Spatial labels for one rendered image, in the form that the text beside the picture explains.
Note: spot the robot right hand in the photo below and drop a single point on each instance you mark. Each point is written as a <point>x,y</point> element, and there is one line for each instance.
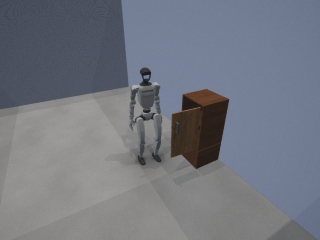
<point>131,121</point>

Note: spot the cupboard door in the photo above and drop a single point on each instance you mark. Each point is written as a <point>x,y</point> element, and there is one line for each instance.
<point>186,140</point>

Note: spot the robot right shin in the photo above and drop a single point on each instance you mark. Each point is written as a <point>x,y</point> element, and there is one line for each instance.
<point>141,149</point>

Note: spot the robot left forearm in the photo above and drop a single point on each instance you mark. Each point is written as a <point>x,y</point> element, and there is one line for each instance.
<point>157,106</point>

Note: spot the robot left foot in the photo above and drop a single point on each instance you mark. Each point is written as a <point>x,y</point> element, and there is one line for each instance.
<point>156,157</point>

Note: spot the handle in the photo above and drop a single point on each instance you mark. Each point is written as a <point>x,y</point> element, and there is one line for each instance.
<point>177,128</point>

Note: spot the left robot upper arm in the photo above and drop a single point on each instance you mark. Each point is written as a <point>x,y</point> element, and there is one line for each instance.
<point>157,89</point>

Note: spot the robot right forearm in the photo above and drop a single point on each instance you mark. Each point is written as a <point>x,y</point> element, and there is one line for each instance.
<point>131,110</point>

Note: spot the right robot upper arm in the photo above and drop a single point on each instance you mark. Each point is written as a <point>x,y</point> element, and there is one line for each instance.
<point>134,89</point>

